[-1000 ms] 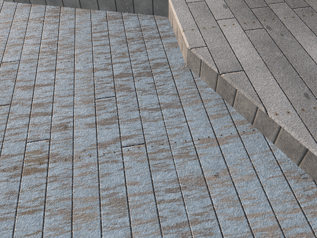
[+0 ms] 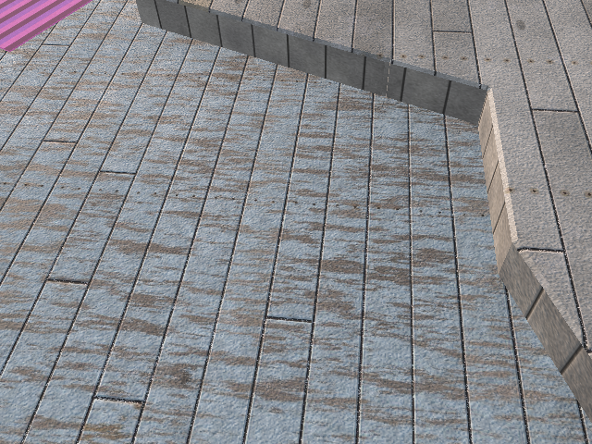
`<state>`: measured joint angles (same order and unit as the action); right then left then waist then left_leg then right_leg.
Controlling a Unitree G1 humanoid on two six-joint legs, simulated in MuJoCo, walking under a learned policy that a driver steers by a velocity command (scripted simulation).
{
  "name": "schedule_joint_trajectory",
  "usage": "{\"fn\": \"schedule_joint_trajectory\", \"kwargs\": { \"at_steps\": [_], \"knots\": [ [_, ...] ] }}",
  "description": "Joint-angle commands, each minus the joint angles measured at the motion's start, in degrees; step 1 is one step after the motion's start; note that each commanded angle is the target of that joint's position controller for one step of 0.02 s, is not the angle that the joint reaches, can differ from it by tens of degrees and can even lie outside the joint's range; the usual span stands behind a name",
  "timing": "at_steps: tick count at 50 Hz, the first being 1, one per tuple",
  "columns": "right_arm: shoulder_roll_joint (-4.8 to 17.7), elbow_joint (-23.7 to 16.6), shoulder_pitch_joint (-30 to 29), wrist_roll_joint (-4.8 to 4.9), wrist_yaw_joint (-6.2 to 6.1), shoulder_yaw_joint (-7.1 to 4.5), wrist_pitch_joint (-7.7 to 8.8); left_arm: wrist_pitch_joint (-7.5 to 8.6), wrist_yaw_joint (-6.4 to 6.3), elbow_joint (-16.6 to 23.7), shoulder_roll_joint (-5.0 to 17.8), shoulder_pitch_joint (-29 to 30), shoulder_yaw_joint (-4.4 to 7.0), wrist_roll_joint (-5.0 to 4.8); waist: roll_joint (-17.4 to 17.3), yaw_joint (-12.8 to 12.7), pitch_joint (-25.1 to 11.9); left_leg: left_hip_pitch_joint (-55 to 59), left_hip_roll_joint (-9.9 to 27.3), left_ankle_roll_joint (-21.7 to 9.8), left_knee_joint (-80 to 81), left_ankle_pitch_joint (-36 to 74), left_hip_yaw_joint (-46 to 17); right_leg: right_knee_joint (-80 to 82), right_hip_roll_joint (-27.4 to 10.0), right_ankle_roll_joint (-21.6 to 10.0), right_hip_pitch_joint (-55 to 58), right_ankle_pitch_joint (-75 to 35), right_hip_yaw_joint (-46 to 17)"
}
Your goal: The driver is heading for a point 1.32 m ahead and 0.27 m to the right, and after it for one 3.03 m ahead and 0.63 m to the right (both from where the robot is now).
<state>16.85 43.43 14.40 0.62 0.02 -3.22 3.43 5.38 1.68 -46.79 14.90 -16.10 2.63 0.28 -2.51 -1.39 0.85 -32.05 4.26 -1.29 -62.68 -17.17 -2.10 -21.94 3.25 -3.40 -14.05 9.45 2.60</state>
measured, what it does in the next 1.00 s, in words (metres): walks ahead: left foot, then right foot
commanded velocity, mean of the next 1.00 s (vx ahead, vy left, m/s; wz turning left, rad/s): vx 0.50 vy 0.00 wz -0.17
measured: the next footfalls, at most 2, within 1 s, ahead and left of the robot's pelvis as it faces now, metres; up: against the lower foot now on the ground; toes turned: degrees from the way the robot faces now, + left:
left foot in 0.34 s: +0.36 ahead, +0.15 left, +0.00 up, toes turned +2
right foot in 0.88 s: +0.64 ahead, -0.11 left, +0.00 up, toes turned -12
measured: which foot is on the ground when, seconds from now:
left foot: up 0.00-0.32, down 0.34-0.90, up 0.92-1.00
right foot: down 0.00-0.34, up 0.36-0.86, down 0.88-1.00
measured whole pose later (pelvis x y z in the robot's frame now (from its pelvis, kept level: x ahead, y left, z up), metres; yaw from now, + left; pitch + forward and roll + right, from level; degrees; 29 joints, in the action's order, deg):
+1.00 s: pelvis +0.56 -0.02 -0.01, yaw -14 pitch +2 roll +1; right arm 16.6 46.8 13.5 0.5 0.0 -2.8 6.1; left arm 3.2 2.0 -42.3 16.8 -11.1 4.1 -0.8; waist -0.4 -0.1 2.8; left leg -21.2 2.2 -0.1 -67.7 -23.6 -1.2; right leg -30.6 4.3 -5.1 -23.0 9.5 0.1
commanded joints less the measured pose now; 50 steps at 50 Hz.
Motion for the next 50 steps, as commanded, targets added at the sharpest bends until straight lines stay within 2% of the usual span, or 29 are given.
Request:
{"fn": "schedule_joint_trajectory", "kwargs": {
  "at_steps": [1,3,4,7,11,14,16,17,18,19,20,21,22,23,25,26,27,33,38,41,42,43,44,45,46,47,48,49,50],
  "knots": [
    [3.4,-3.7,0.1,-0.48,-0.43,-0.96,0.18,1.18,-0.50,2.8,8.6,1.8,1.93,-0.21,6.3,1.6,-0.4,-6.2,3.6,1.6,5.5,6.6,-1.5,14.1,-15.6,-10.9,3.1,-9.3,-13.9],
    [3.0,-4.4,-3.4,-0.79,-0.42,-0.96,0.26,0.92,-0.94,1.9,8.4,-0.2,1.91,-0.45,4.5,0.4,-0.5,-8.1,3.3,1.9,11.0,13.3,-0.9,14.3,-14.1,-9.2,6.1,-13.1,-11.1],
    [1.9,-4.9,-4.4,-0.44,-0.18,-0.50,0.50,0.66,-1.08,1.5,9.8,-0.2,2.14,-0.45,6.4,0.4,-0.4,-7.2,3.3,2.1,15.4,15.9,-0.7,14.4,-14.4,-9.6,5.9,-14.1,-9.9],
    [1.0,-6.2,-11.2,-0.12,0.54,-0.02,1.20,0.05,-1.45,-0.1,9.8,-3.4,2.11,-1.21,5.5,-2.5,1.4,-3.7,1.1,2.2,25.7,22.8,1.7,14.3,-12.5,-7.8,6.3,-12.1,-6.2],
    [1.6,-8.4,-16.3,0.41,1.82,-0.01,1.81,-1.21,-1.59,-2.2,10.7,-6.8,2.42,-1.50,5.7,-3.9,3.0,-5.5,-0.1,0.9,31.6,20.4,1.3,11.4,-16.3,-7.6,13.7,-12.5,-8.2],
    [3.3,-8.6,-14.4,0.27,2.44,-0.59,2.22,-2.11,-2.04,-2.8,11.8,-6.0,2.90,-1.63,7.1,-1.4,1.4,-1.3,-1.6,-1.6,34.2,13.9,2.0,6.2,-18.0,-6.0,18.2,-22.1,-8.7],
    [7.2,-5.0,-1.7,-0.17,1.88,-2.64,2.26,-2.59,-2.28,-2.5,11.3,-4.3,2.57,-1.48,6.6,5.4,-6.8,17.9,-4.2,-4.6,36.0,14.9,4.5,-8.5,-14.1,-3.6,15.1,-36.1,-5.1],
    [11.2,-3.0,9.0,-0.86,1.22,-3.83,2.05,-2.40,-2.40,-1.0,8.6,-4.2,1.34,-0.18,1.2,9.3,-15.7,36.1,5.3,-8.4,33.0,18.1,-5.7,-25.5,-10.9,-1.4,3.6,-22.6,-2.7],
    [15.7,-1.7,11.6,-0.87,1.35,-4.70,1.77,-1.03,-1.76,-0.2,1.5,-11.9,-0.82,-0.27,-14.3,5.4,-22.9,55.6,18.1,-18.2,38.5,7.1,-33.2,-45.6,0.0,2.2,-20.1,16.5,-2.7],
    [9.8,-1.9,12.3,-0.05,1.32,-3.30,1.52,0.18,-1.27,-1.3,7.3,-8.8,0.40,-1.45,-10.0,8.1,-23.1,55.6,17.9,-17.8,43.3,-1.6,-39.0,-52.4,-2.0,1.8,-27.2,23.8,-9.8],
    [7.8,-2.3,8.0,-0.07,1.06,-2.45,1.51,0.92,-0.92,0.7,10.2,-2.9,1.25,-2.73,-6.8,7.8,-13.7,48.3,15.8,-15.1,44.6,-0.9,-30.4,-53.5,-4.9,1.2,-31.2,19.6,-8.9],
    [6.9,-2.8,4.2,-0.38,0.94,-2.06,1.43,1.17,-1.07,1.5,9.6,0.6,1.09,-2.46,-2.1,6.3,-8.9,40.1,13.6,-13.6,45.8,3.9,-24.0,-50.9,-7.7,1.1,-29.9,14.4,-7.2],
    [5.0,-3.0,1.2,-0.79,1.24,-1.46,1.42,0.87,-1.32,1.7,9.0,2.9,1.30,-1.27,1.0,4.7,-4.2,32.5,10.7,-12.1,48.1,9.5,-18.8,-46.9,-9.2,1.2,-27.7,11.1,-6.4],
    [4.8,-3.1,-0.3,-1.33,1.22,-1.29,1.73,0.35,-1.29,1.6,8.3,0.7,1.45,-1.20,-2.6,2.1,-4.2,28.3,10.5,-12.6,49.5,13.4,-16.7,-45.1,-10.6,1.6,-24.0,8.7,-7.1],
    [4.6,-2.5,-0.9,-0.73,1.46,-1.41,2.37,-0.85,-1.34,0.8,6.4,-1.5,1.15,-1.03,-2.4,0.5,-3.6,24.0,9.6,-13.5,52.3,16.6,-13.1,-41.7,-11.3,2.8,-20.9,7.6,-6.7],
    [3.7,-2.0,-1.0,-0.87,1.42,-1.28,2.67,-1.74,-1.71,0.3,5.9,-0.8,1.27,-1.05,-0.1,0.3,-2.7,23.2,7.8,-12.1,53.7,16.0,-9.9,-41.5,-11.4,2.5,-21.3,5.6,-6.4],
    [6.4,-1.4,-1.0,-0.96,1.16,-1.87,2.87,-2.10,-1.66,1.0,4.9,-0.2,0.91,-1.24,-2.8,-0.3,-1.8,22.1,9.9,-13.4,54.8,17.8,-8.9,-38.8,-11.6,3.4,-23.0,3.4,-6.7],
    [7.0,1.3,1.7,-1.09,0.07,-2.09,2.83,-1.66,-0.55,3.5,4.1,9.8,0.69,-1.25,0.4,3.6,1.5,24.5,7.1,-9.3,56.8,20.5,3.5,-20.2,-9.4,3.5,-23.4,-14.4,-5.7],
    [8.1,4.3,5.0,-0.29,-0.31,-2.59,1.55,-1.72,0.81,7.3,3.7,16.4,0.41,-1.38,0.1,6.0,3.8,34.1,10.5,-8.0,54.6,21.8,6.6,-12.9,-8.3,1.5,-25.7,-12.4,-3.8],
    [9.7,4.5,3.7,0.16,-0.92,-3.18,0.22,-1.79,1.75,9.0,5.2,15.7,1.12,-1.25,-1.5,4.2,2.3,39.0,11.7,-6.2,47.2,39.3,8.6,-11.7,-5.7,-1.0,-22.7,-3.6,-0.2],
    [10.5,4.2,3.1,0.22,-1.30,-3.44,-0.29,-1.93,1.78,8.7,6.5,12.7,1.82,-1.21,-2.6,2.4,-0.2,39.5,11.3,-5.3,41.8,49.9,9.8,-12.1,-3.5,-2.1,-17.8,-0.7,1.9],
    [10.8,3.9,2.1,0.21,-1.72,-3.44,-0.92,-2.03,1.64,7.1,8.3,5.5,3.10,-1.28,-2.4,-1.8,-4.2,37.5,9.8,-3.8,32.0,55.8,11.6,-10.0,-1.0,-3.6,-8.2,-1.5,3.4],
    [9.8,3.0,2.3,-0.20,-2.16,-2.89,-0.99,-2.27,0.85,4.7,12.3,-4.3,5.10,-1.37,0.2,-6.1,-9.5,28.3,7.2,-1.6,18.0,49.7,12.6,-8.7,-1.5,-6.1,7.8,-3.4,-0.7],
    [4.2,0.1,6.1,-1.77,-1.60,-0.91,0.27,-2.62,-0.15,4.2,19.1,-9.5,6.82,-1.35,13.1,-4.4,-15.9,3.8,-0.7,2.2,-4.3,17.2,12.5,-7.0,-15.8,-15.2,29.5,1.7,-27.6],
    [2.9,-0.5,5.4,-1.44,-0.66,0.12,2.64,-2.07,0.14,5.3,17.7,-9.5,5.87,-1.50,15.1,-3.8,-23.0,-8.9,-8.4,2.8,-15.1,-16.8,0.4,3.2,-23.1,-21.5,38.0,6.5,-51.4],
    [7.1,-1.7,0.0,0.94,0.33,-0.97,4.23,-1.75,0.13,5.5,13.4,-8.4,4.66,-1.16,11.0,-5.8,-17.9,-14.9,-4.3,1.4,-17.2,-13.6,-4.3,4.3,-21.1,-18.0,35.5,7.8,-43.9],
    [7.1,-2.6,-3.0,1.42,0.56,-0.77,5.08,-1.53,-0.04,5.8,11.4,-5.6,4.13,-1.23,7.8,-4.7,-11.5,-15.4,-1.7,0.3,-13.4,-8.6,-3.1,4.3,-18.7,-15.5,27.7,4.6,-35.4],
    [6.8,-2.5,-4.0,0.09,0.18,-0.89,5.30,-1.54,-0.12,6.7,10.2,-1.9,3.71,-1.16,3.4,-2.2,-7.3,-12.2,0.5,0.3,-7.8,-5.0,-2.7,4.8,-16.5,-13.7,18.8,-1.4,-29.7],
    [7.4,-2.5,-4.0,-0.96,-0.14,-1.46,4.72,-1.63,-0.28,7.7,8.6,1.1,3.07,-0.72,3.4,-0.1,-5.0,-8.1,1.8,0.8,-3.7,-2.6,-2.6,6.3,-14.9,-13.1,12.0,-6.3,-26.3]
  ]
}}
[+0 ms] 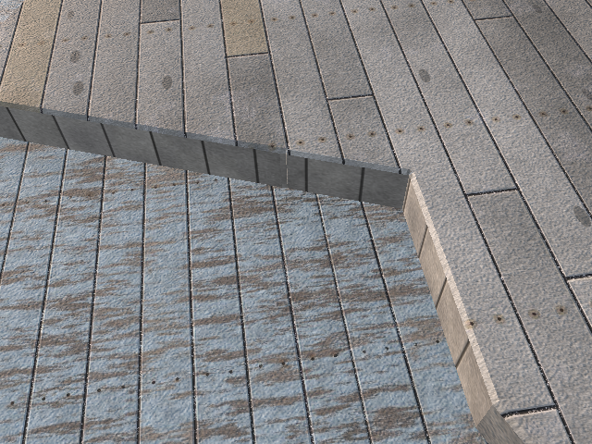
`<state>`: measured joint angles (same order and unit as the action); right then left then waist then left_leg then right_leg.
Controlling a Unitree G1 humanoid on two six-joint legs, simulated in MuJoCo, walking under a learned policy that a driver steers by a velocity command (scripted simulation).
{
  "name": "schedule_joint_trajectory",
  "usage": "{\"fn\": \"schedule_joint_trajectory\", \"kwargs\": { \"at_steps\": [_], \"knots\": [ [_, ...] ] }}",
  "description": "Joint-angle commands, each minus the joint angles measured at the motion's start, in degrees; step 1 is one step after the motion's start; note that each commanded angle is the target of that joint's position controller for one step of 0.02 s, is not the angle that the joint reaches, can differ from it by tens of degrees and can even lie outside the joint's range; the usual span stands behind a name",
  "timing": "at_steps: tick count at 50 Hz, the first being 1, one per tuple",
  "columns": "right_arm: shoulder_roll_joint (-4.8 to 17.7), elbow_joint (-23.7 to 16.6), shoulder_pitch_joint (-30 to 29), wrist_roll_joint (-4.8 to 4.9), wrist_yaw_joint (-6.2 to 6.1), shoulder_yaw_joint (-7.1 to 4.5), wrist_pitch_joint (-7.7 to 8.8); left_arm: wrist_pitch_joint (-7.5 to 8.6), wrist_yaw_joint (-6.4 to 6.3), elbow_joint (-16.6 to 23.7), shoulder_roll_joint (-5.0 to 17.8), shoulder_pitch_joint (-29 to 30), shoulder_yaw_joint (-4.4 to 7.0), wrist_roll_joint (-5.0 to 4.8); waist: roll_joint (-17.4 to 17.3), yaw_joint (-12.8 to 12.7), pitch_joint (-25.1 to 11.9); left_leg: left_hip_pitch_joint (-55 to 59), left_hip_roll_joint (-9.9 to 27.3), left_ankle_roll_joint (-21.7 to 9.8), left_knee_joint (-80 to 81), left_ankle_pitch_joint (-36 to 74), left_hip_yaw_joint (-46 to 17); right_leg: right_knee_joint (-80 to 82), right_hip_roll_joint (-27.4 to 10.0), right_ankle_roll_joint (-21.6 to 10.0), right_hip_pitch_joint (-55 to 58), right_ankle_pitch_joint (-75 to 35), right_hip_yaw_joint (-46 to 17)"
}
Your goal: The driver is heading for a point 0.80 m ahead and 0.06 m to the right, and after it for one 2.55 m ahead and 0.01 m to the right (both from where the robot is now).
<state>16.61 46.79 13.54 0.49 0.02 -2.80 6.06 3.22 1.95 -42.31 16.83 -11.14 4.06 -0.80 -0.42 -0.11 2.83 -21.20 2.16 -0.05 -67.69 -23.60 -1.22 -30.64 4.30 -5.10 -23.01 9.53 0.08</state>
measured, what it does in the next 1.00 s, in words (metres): walks ahead, turning right: left foot, then right foot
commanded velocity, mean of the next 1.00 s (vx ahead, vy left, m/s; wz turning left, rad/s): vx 0.50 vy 0.00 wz -0.30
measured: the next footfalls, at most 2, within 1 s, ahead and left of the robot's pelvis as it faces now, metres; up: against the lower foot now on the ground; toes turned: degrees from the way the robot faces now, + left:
left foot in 0.36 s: +0.40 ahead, +0.12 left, +0.00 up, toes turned -15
right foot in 0.82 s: +0.55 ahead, -0.15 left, +0.00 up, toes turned -18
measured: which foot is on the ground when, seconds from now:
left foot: up 0.00-0.34, down 0.36-0.82, up 0.84-1.00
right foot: down 0.00-0.38, up 0.40-0.80, down 0.82-1.00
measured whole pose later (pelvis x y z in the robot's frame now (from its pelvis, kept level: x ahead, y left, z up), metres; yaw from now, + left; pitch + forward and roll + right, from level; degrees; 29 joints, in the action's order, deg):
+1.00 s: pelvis +0.52 -0.06 +0.02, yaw -16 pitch +0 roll +0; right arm 15.7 49.6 16.3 -2.3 2.0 -2.4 1.9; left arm 3.4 0.4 -46.5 14.2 -16.4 2.0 1.4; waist -2.2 0.4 1.6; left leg -25.2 2.8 -1.4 -58.7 -18.2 0.4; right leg -20.8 2.3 -4.0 -11.7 9.6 3.1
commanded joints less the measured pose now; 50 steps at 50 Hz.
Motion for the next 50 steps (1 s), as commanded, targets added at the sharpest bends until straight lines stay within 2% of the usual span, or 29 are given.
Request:
{"fn": "schedule_joint_trajectory", "kwargs": {
  "at_steps": [1,4,8,13,15,17,18,19,20,21,22,23,24,25,26,30,31,32,33,35,38,40,41,42,43,44,45,47,50],
  "knots": [
    [7.6,-5.9,-2.5,-1.06,-0.11,-2.07,1.29,0.45,-0.73,4.1,6.4,-2.4,1.44,0.84,2.7,0.2,-6.2,-15.4,4.3,0.1,3.1,4.9,-3.6,16.5,-15.0,-11.7,16.3,-9.1,-22.8],
    [5.3,-6.6,-2.7,-1.50,-0.30,-1.68,-0.24,0.59,-1.72,4.4,8.2,-2.8,1.98,0.29,2.9,1.2,-4.7,-13.4,3.5,2.7,11.5,9.8,-1.9,18.6,-12.8,-11.7,9.7,-13.2,-17.6],
    [3.2,-9.1,-11.7,-1.30,-0.04,-0.76,-0.17,0.35,-2.78,3.3,9.3,-6.5,2.42,-0.31,4.3,-2.2,-2.9,-10.4,0.4,3.9,29.5,25.3,-1.7,18.1,-9.3,-8.4,7.2,-7.9,-14.5],
    [5.1,-11.3,-17.3,-0.21,1.06,-1.23,0.88,-0.36,-3.28,1.7,8.9,-10.7,2.51,-0.85,5.5,-3.9,-2.5,-7.2,-2.0,2.9,39.0,27.3,-3.7,13.5,-11.3,-6.5,12.3,-2.8,-20.5],
    [6.4,-11.2,-15.8,-0.11,1.31,-1.79,1.37,-0.66,-3.48,1.8,8.9,-10.2,2.65,-0.63,6.9,-2.6,-2.6,-5.5,-2.1,1.4,40.5,22.6,-4.3,10.0,-12.5,-5.6,15.3,-4.1,-23.6],
    [7.6,-9.1,-8.6,-0.54,1.12,-2.66,1.86,-0.83,-3.36,1.9,7.2,-9.1,2.16,-0.26,7.5,1.0,-5.4,3.8,-2.2,-1.2,43.4,21.6,-2.0,4.0,-11.0,-3.8,15.9,-10.3,-22.6],
    [9.4,-8.1,-2.0,-1.53,0.81,-3.38,2.13,-0.60,-3.05,2.4,4.5,-9.0,1.09,0.25,5.5,4.0,-11.3,15.7,2.5,-4.1,41.9,21.2,-5.4,-6.2,-8.2,-2.1,12.5,-10.9,-19.6],
    [14.0,-7.1,5.5,-2.50,0.51,-4.50,1.94,-0.14,-3.04,3.2,1.4,-14.3,0.04,-0.03,-5.5,4.2,-19.8,36.1,13.8,-11.3,42.2,16.5,-23.2,-24.5,-1.2,1.8,-2.9,1.9,-12.6],
    [14.0,-4.3,9.4,-0.94,1.19,-4.96,1.09,0.39,-3.09,2.8,2.2,-19.1,-0.37,-1.13,-19.6,3.2,-22.2,42.2,21.2,-17.2,49.0,2.6,-44.2,-38.2,0.6,3.8,-16.5,23.6,-9.6],
    [9.1,-5.3,6.8,0.23,1.27,-3.63,0.88,0.51,-3.00,2.2,7.2,-15.4,0.64,-1.47,-11.2,4.4,-14.2,36.7,19.4,-15.4,51.1,-5.8,-41.8,-43.4,-2.5,4.0,-21.7,20.7,-11.9],
    [6.8,-5.8,3.9,-0.08,1.08,-2.89,0.38,0.46,-2.89,3.2,8.3,-9.1,0.91,-0.93,-5.7,4.8,-8.3,29.7,17.0,-13.2,51.3,-3.2,-32.6,-44.0,-4.6,3.9,-22.2,16.2,-9.9],
    [6.0,-5.9,1.4,-0.76,1.06,-2.40,0.06,0.66,-2.82,4.2,7.6,-5.4,0.82,-0.16,-2.9,3.8,-4.3,22.7,14.6,-12.5,52.7,3.6,-26.8,-41.3,-6.2,3.9,-21.0,13.0,-8.4],
    [4.8,-5.7,-0.1,-1.22,1.03,-1.85,0.03,0.73,-2.68,4.6,6.9,-4.0,0.98,0.49,-2.7,2.5,-2.5,18.4,12.7,-12.2,54.1,9.2,-22.6,-37.8,-8.0,3.7,-19.3,10.7,-7.9],
    [4.7,-5.4,-0.5,-1.51,0.96,-1.70,0.11,0.74,-2.53,4.6,5.9,-4.7,0.81,0.25,-4.9,1.3,-2.2,15.6,11.6,-12.1,55.2,13.7,-20.1,-35.3,-9.2,3.8,-16.8,9.6,-7.1],
    [4.5,-5.0,-0.4,-1.17,0.98,-1.66,0.24,0.67,-2.40,4.4,4.9,-5.3,0.58,0.16,-5.5,0.8,-2.7,14.6,10.7,-12.4,56.0,17.1,-17.8,-33.1,-9.7,4.0,-15.4,9.3,-6.2],
    [7.9,-3.3,1.0,-0.08,0.58,-2.53,0.20,0.82,-2.14,6.2,1.9,-0.1,-0.79,0.95,-3.7,1.5,-2.4,13.2,10.2,-13.4,58.8,26.3,-10.7,-19.9,-10.8,5.5,-15.0,2.0,-3.3],
    [6.8,-0.6,5.1,-2.11,1.18,-2.00,-0.26,-0.26,-0.42,6.6,0.2,2.2,-1.80,5.21,-0.7,1.3,-2.1,8.6,7.5,-11.1,59.4,29.3,-5.9,-16.0,-8.4,5.4,-8.2,-0.7,1.2],
    [7.0,-0.3,4.9,-2.06,1.61,-2.15,-0.52,-0.70,0.33,6.8,-0.9,3.0,-2.03,4.73,-3.7,1.4,-1.7,7.2,5.3,-9.7,59.2,29.8,-2.9,-11.6,-7.5,5.3,-5.0,-3.5,2.5],
    [7.0,-0.1,5.2,-1.71,1.85,-2.24,-0.68,-0.96,0.66,6.7,-0.2,4.0,-2.03,3.86,-5.3,2.0,-2.1,8.2,4.9,-8.9,59.0,29.1,-2.2,-9.2,-7.0,5.3,-3.6,-5.7,3.0],
    [7.2,0.7,6.4,-1.26,1.97,-2.23,-0.98,-1.20,0.59,7.1,1.4,6.1,-1.79,2.87,-6.3,2.5,-1.8,10.9,7.0,-8.4,58.3,29.1,-3.5,-5.8,-7.1,4.8,-2.5,-7.2,2.5],
    [8.3,1.9,7.8,-1.36,1.30,-2.40,-1.63,-0.90,-0.54,7.1,3.1,6.2,-1.33,3.12,-5.1,1.8,-2.0,17.0,9.7,-7.4,53.5,34.0,-5.1,-0.7,-5.8,3.2,0.4,-2.1,2.4],
    [7.3,2.8,8.7,-1.08,0.95,-1.81,-1.88,0.08,-1.43,3.5,4.5,-3.1,-0.51,4.30,-2.3,-2.3,-6.6,16.9,6.7,-5.6,40.0,44.9,-2.0,5.9,-3.6,1.0,13.7,-1.1,3.0],
    [5.0,1.5,8.0,-0.98,0.84,-0.84,-1.77,0.64,-1.99,2.1,7.4,-11.4,0.31,5.46,1.7,-6.2,-12.8,10.3,4.4,-4.2,27.3,35.4,0.3,7.2,-12.1,-1.7,25.6,2.7,-5.8],
    [-0.3,-0.7,12.6,-0.11,0.97,0.53,-1.76,0.41,-2.37,1.6,14.5,-14.9,2.02,5.51,15.8,-4.7,-17.0,-7.9,-4.3,-1.8,10.0,4.6,5.3,12.4,-26.9,-7.8,38.1,7.0,-29.2],
    [5.6,0.6,11.8,-2.12,0.57,-1.01,-2.55,-0.31,-2.10,0.6,12.7,-14.6,2.13,2.85,10.7,-5.0,-15.2,-13.5,-4.0,-2.4,2.9,-5.9,0.5,15.3,-28.0,-9.8,34.0,8.9,-36.9],
    [6.1,0.4,9.1,-2.48,0.87,-1.38,-2.81,-0.45,-1.77,0.6,9.3,-10.7,1.11,2.29,6.7,-3.0,-8.2,-15.4,-1.0,-3.0,0.8,-2.6,-1.1,15.3,-25.1,-9.0,28.7,9.3,-29.3],
    [4.7,0.2,7.1,-2.33,1.38,-0.88,-2.68,-0.19,-1.55,0.5,6.4,-7.7,0.30,2.22,5.0,-2.0,-4.6,-14.6,0.8,-2.9,2.6,0.8,-1.3,17.2,-22.3,-8.1,23.2,5.7,-23.3],
    [3.8,0.6,6.5,-2.80,1.77,-0.63,-3.50,0.49,-1.78,-0.8,3.7,-5.7,-0.55,2.12,6.2,0.3,-2.0,-10.4,2.8,-1.9,7.0,4.6,-0.5,19.9,-18.0,-5.5,17.2,-3.4,-15.2],
    [2.4,1.0,5.9,-3.12,2.27,-0.29,-4.20,1.52,-1.76,-3.2,4.5,-7.5,-0.20,1.64,5.1,1.1,-2.7,-9.3,2.7,-0.6,8.9,8.1,0.8,21.1,-16.8,-6.4,16.7,-12.8,-10.4]
  ]
}}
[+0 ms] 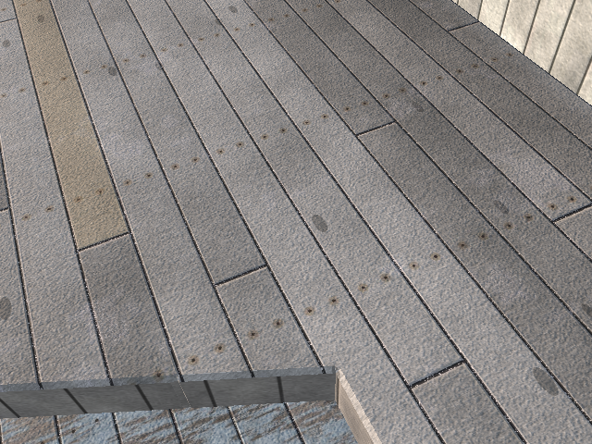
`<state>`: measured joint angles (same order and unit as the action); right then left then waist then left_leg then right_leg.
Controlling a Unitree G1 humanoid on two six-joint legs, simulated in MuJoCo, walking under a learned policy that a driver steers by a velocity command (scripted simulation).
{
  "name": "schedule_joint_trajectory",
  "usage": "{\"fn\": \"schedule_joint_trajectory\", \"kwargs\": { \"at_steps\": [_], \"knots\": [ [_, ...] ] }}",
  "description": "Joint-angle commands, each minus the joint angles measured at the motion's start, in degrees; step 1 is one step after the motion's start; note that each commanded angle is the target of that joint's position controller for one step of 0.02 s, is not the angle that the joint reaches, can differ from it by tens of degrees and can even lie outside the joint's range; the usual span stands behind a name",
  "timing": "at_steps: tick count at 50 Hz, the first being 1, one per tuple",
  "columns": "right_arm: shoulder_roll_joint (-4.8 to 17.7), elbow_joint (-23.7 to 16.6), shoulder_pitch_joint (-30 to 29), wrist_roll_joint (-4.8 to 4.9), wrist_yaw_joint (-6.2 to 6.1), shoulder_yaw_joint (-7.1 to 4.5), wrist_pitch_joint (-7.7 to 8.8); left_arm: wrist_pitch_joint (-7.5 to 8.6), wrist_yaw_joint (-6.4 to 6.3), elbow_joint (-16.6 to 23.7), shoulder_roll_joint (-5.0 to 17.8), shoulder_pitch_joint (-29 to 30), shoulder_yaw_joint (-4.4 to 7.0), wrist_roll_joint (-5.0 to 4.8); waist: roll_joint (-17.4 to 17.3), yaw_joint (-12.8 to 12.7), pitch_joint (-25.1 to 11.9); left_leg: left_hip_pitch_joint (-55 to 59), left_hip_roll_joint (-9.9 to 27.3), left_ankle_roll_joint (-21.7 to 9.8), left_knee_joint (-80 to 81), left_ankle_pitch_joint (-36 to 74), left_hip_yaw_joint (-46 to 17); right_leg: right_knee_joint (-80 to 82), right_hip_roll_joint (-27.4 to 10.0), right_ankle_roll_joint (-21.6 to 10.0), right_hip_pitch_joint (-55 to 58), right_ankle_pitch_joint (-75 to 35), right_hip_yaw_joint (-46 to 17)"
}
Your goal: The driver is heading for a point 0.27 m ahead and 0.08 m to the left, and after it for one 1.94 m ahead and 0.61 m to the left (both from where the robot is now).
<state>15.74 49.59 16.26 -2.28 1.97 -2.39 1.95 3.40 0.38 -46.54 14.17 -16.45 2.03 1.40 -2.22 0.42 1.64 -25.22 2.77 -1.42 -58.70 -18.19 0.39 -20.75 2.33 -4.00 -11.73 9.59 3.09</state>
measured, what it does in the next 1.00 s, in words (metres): walks ahead: left foot, then right foot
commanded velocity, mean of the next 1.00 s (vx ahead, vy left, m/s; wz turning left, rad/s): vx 0.16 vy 0.00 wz -0.01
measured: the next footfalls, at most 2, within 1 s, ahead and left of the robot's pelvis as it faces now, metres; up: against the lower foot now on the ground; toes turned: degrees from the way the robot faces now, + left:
left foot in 0.28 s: +0.26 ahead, +0.13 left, +0.00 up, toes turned +4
right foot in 0.54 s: +0.20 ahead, -0.07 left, +0.00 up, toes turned +0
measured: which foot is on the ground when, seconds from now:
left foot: up 0.00-0.26, down 0.28-1.00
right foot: down 0.00-0.30, up 0.32-0.52, down 0.54-1.00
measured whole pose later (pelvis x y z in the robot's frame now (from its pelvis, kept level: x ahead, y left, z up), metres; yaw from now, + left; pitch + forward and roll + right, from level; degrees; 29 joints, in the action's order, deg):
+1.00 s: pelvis +0.19 +0.06 +0.00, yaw +1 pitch -1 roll +0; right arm 12.2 60.2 11.0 -0.5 -1.9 -1.6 0.1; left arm 0.5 -2.3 -64.7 11.1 -12.4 2.7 0.1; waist -0.3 0.2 1.4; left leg -12.3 -2.9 -4.4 -22.0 -9.0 4.7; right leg -23.8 -0.7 0.3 -7.3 15.6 0.4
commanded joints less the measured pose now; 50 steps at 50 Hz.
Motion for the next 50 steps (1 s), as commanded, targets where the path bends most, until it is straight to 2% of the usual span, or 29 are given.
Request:
{"fn": "schedule_joint_trajectory", "kwargs": {
  "at_steps": [1,4,5,7,9,11,13,14,15,16,17,18,19,20,22,25,26,27,28,29,30,31,32,33,34,36,39,43,50],
  "knots": [
    [2.9,-2.4,1.2,-0.39,0.43,-0.57,-0.10,1.47,-0.20,0.2,7.5,-2.8,1.96,-0.81,6.8,0.5,-0.7,-6.5,2.5,1.1,1.8,4.1,-0.5,12.1,-14.7,-7.8,5.5,-13.1,-12.3],
    [1.9,-4.4,-5.6,0.14,0.77,0.05,-0.11,1.23,0.15,-1.8,7.0,-4.6,2.11,-0.68,6.3,-1.0,1.4,-9.0,3.4,2.1,10.3,8.6,0.3,13.1,-14.1,-7.5,6.4,-11.9,-9.9],
    [1.2,-4.9,-7.4,0.24,0.75,0.37,0.00,1.17,0.16,-2.5,6.9,-4.9,2.02,-0.43,6.4,-1.2,2.2,-7.7,2.9,2.2,13.9,10.4,1.1,12.4,-13.6,-6.9,5.8,-17.3,-8.2],
    [0.3,-4.8,-8.5,0.56,0.31,0.88,0.20,1.15,0.25,-3.8,6.6,-5.6,1.90,-0.22,6.9,-1.3,1.2,-2.5,1.0,1.9,19.7,12.8,3.0,8.6,-12.3,-5.3,5.3,-31.1,-4.5],
    [0.6,-4.3,-8.5,0.84,-0.35,0.96,0.42,1.13,0.26,-5.2,6.7,-6.7,1.90,-0.26,8.1,-1.6,-0.4,1.2,-0.4,1.0,22.3,14.5,3.4,5.2,-12.4,-3.9,6.2,-37.6,-3.8],
    [1.4,-3.6,-7.3,0.70,-0.85,0.74,0.80,1.02,-0.01,-6.0,6.9,-5.8,1.94,-0.41,8.7,-0.8,-1.1,4.3,-1.1,-0.4,25.2,14.0,2.9,1.8,-13.0,-2.9,7.3,-38.1,-4.7],
    [2.3,-0.5,-0.2,-0.34,-1.48,0.42,2.00,0.77,-0.43,-6.2,6.7,-4.1,1.74,-0.91,5.1,2.4,-3.9,15.1,-2.4,-1.8,35.1,21.5,3.6,-7.3,-10.2,-0.6,6.8,-36.8,-4.0],
    [5.7,1.0,4.9,-1.17,-1.86,-0.29,2.91,0.87,-0.75,-6.0,5.6,-5.6,1.25,-1.10,0.9,3.5,-7.7,25.0,4.1,-2.5,34.7,41.3,-1.6,-14.8,-7.5,1.4,2.0,-25.6,-2.9],
    [8.2,1.3,7.3,-1.25,-2.13,-0.66,2.81,0.38,-1.19,-7.1,0.3,-13.1,-0.23,-2.86,-10.1,1.4,-15.1,36.6,17.9,-10.0,31.1,66.8,-13.8,-27.4,-2.0,3.5,-5.9,7.1,-0.5],
    [5.6,1.2,5.6,1.37,-2.04,-0.09,1.95,-1.24,-1.92,-9.5,1.7,-14.2,0.10,-3.05,-10.1,1.9,-18.7,33.2,19.7,-14.7,33.4,66.2,-17.3,-34.6,0.7,3.7,-5.0,26.8,-3.1],
    [4.0,0.4,1.4,2.16,-2.01,0.52,1.48,-2.25,-2.06,-9.7,3.1,-12.0,0.56,-1.58,-6.2,0.5,-13.2,26.8,17.3,-14.4,36.2,55.2,-14.4,-37.3,-0.7,3.8,-6.1,28.3,-4.8],
    [2.6,0.0,-2.8,1.96,-2.39,1.10,1.06,-2.75,-1.95,-9.8,2.6,-9.2,0.63,-0.39,-4.3,-0.6,-8.0,21.2,15.0,-12.9,39.0,44.5,-12.6,-36.9,-1.6,3.9,-6.6,26.0,-4.9],
    [1.5,-0.3,-5.9,1.71,-2.95,1.71,0.71,-3.23,-1.85,-9.9,1.9,-7.5,0.55,0.04,-3.9,-2.0,-4.0,15.7,12.6,-10.9,41.6,38.2,-9.9,-33.4,-2.9,4.3,-5.1,22.8,-5.1],
    [1.0,-0.2,-8.2,1.58,-3.39,2.05,0.49,-3.71,-1.86,-10.2,1.2,-7.2,0.34,0.22,-4.9,-3.3,-2.1,11.6,10.3,-9.0,43.2,33.8,-7.0,-28.4,-3.6,4.8,-2.2,20.3,-4.7],
    [1.6,1.1,-7.2,0.98,-3.47,1.97,0.37,-4.36,-2.23,-11.7,0.1,-7.2,-0.20,-0.02,-5.4,-2.7,-3.1,12.5,8.3,-8.2,43.3,29.6,-5.6,-20.7,-2.5,5.4,0.7,18.3,-2.9],
    [1.8,2.7,-6.9,1.69,-3.26,1.91,0.09,-4.77,-2.67,-13.6,-0.7,-7.0,-0.55,-0.62,-3.9,-2.8,-4.6,11.8,8.1,-7.2,44.0,15.1,-7.0,-9.3,-2.8,4.8,5.7,8.5,-2.4],
    [1.9,3.0,-7.5,2.12,-3.09,1.88,-0.21,-4.73,-2.65,-14.2,-1.2,-6.8,-0.87,-0.35,-2.8,-3.2,-3.6,8.8,7.2,-5.3,44.9,4.7,-7.1,-3.9,-3.2,4.3,8.9,1.6,-2.7],
    [1.4,3.5,-6.7,2.20,-2.86,1.91,-0.52,-4.56,-2.59,-14.0,-0.1,-4.8,-0.97,0.36,-1.1,-2.2,-1.1,5.4,6.1,-2.6,46.7,-6.0,-7.6,-0.6,-5.1,3.8,9.8,-1.7,-5.5],
    [1.4,3.9,-5.9,1.97,-2.59,1.81,-0.84,-4.12,-2.57,-13.3,1.3,-3.4,-1.02,0.93,-0.6,-1.0,1.1,3.5,5.0,-0.8,47.5,-10.3,-7.7,1.7,-8.0,3.3,9.0,1.3,-8.7],
    [0.9,4.4,-4.8,2.05,-2.43,1.60,-1.49,-3.94,-2.38,-14.0,3.3,-1.8,-0.49,0.00,4.8,0.5,5.6,7.6,2.4,-0.3,47.6,-5.5,-5.2,1.4,-7.5,2.5,-1.5,8.6,-8.9],
    [0.9,5.4,-3.7,1.62,-2.41,1.60,-1.52,-3.46,-2.24,-14.6,2.2,-1.0,-0.64,-0.25,7.1,0.7,5.6,12.3,2.4,-0.4,45.0,-0.1,-4.9,2.9,-7.5,2.6,-3.7,8.8,-9.0],
    [0.9,6.3,-2.5,1.47,-2.53,1.46,-1.36,-2.93,-2.21,-15.1,0.7,-0.9,-0.91,-0.47,7.3,0.9,4.2,14.8,2.4,-0.7,43.6,3.4,-4.6,3.5,-7.6,3.0,-3.2,6.4,-8.6],
    [0.9,7.1,-1.6,1.38,-2.62,1.38,-1.13,-2.65,-2.41,-15.6,0.5,-1.0,-0.84,-0.65,7.1,1.0,2.6,16.4,2.4,-1.0,43.0,5.9,-4.6,3.7,-7.6,3.1,-1.7,4.5,-8.4],
    [5.1,5.6,-5.9,1.49,-3.18,-0.07,-1.15,-2.51,-2.64,-14.3,5.9,2.6,1.17,-1.40,4.4,0.5,3.3,14.8,-0.2,-1.5,41.8,3.8,-2.4,0.8,-5.6,3.3,-2.9,4.8,-5.7],
    [3.8,5.6,-6.6,1.25,-3.49,0.14,-1.08,-2.40,-2.86,-14.4,4.4,1.9,0.95,-1.12,2.5,-0.1,0.8,14.3,0.2,-2.0,42.2,2.4,-2.8,0.5,-5.8,3.3,-1.3,4.4,-5.7],
    [1.0,6.6,-5.4,1.74,-3.77,0.47,-1.28,-2.61,-2.99,-15.8,1.4,-0.3,0.62,-1.06,2.7,-0.5,1.4,13.4,0.3,-2.3,43.0,2.5,-3.0,0.5,-5.8,3.1,-0.9,3.3,-5.7],
    [0.7,7.6,-4.1,1.69,-3.95,0.34,-1.36,-2.67,-2.96,-16.5,2.0,-0.2,0.97,-1.03,3.6,-0.3,0.6,15.6,-0.1,-2.6,41.4,8.0,-2.1,0.9,-6.1,3.0,-1.6,1.1,-5.8],
    [1.4,8.3,-3.7,1.77,-4.02,0.12,-1.40,-2.50,-2.80,-16.7,2.8,1.0,1.35,-1.24,2.9,-0.1,-1.3,18.4,0.1,-2.9,39.7,14.8,-2.1,1.1,-6.2,3.1,-1.5,-1.1,-5.8],
    [1.7,9.3,-3.9,1.86,-4.02,-0.22,-1.52,-2.65,-2.81,-17.5,2.8,1.5,1.59,-1.31,2.6,-0.2,-0.9,19.2,0.3,-3.1,39.6,17.0,-2.3,1.5,-6.1,3.2,-1.8,-0.8,-5.5]
  ]
}}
